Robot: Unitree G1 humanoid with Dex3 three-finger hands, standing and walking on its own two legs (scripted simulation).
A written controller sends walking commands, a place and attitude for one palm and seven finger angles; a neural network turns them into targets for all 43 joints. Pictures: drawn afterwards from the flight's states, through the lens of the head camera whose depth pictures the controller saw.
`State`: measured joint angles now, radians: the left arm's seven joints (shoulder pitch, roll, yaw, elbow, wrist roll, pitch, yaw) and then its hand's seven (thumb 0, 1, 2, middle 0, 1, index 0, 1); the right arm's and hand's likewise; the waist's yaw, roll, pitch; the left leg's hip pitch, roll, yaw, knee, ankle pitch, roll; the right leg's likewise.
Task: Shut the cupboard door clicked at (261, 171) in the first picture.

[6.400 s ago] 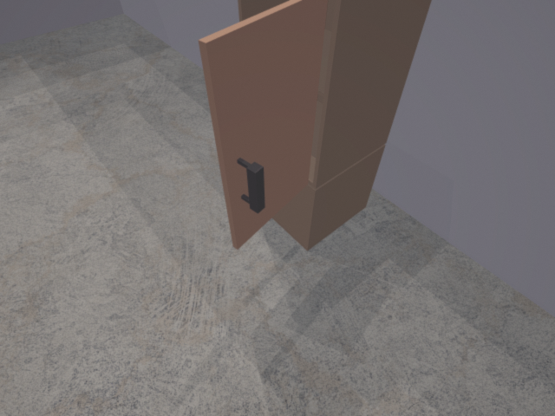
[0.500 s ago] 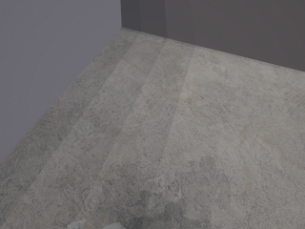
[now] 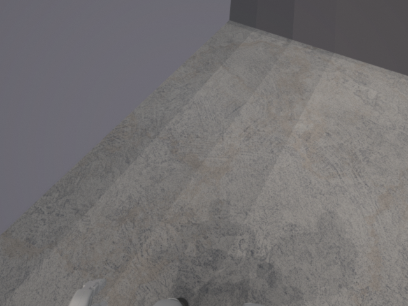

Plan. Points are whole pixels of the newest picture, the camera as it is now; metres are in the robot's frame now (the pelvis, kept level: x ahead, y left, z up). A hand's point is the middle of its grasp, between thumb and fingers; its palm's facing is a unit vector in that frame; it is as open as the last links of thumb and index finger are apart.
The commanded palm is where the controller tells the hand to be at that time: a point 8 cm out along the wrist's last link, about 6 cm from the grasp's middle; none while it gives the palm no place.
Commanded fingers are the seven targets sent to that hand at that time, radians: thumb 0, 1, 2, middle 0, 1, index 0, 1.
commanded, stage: walk to a spot facing it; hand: left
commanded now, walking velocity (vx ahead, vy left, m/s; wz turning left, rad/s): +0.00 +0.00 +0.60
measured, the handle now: out of the picture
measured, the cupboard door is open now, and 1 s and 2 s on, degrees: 100 100 100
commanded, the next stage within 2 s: none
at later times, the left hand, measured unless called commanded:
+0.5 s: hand out of the picture -0.05 +0.16 -0.17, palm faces +0.38 -0.88 -0.27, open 7.3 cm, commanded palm none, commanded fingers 0.00 0.90 0.90 -0.20 -0.30 -0.20 -0.30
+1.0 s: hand out of the picture +0.02 +0.19 -0.15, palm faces +0.56 -0.79 -0.26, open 7.4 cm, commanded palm none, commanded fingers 0.00 0.90 0.90 -0.20 -0.30 -0.20 -0.30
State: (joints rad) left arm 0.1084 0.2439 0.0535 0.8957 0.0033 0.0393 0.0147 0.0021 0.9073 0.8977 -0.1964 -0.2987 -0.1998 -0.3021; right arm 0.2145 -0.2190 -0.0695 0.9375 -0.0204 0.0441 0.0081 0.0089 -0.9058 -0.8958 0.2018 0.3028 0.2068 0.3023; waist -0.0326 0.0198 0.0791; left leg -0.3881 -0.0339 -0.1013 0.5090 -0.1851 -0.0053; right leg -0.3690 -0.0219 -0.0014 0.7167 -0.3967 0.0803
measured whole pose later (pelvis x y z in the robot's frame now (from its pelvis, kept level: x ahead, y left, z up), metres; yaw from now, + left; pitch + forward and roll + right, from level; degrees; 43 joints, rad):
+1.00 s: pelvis +0.02 -0.06 +0.00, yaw +37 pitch +3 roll +0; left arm 0.07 0.24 0.05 0.86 0.00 0.04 0.01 0.00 0.91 0.90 -0.20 -0.30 -0.20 -0.30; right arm 0.23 -0.22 -0.07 0.94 -0.02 0.05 0.01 0.01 -0.91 -0.90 0.20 0.30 0.21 0.30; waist -0.04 0.01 0.09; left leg -0.32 -0.04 -0.12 0.50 -0.23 -0.01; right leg -0.38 -0.03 0.00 0.75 -0.41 0.08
